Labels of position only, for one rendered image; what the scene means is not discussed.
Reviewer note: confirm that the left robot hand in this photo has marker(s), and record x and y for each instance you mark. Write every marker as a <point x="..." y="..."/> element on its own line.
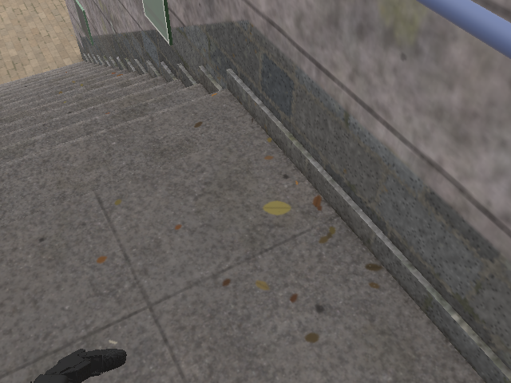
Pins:
<point x="80" y="365"/>

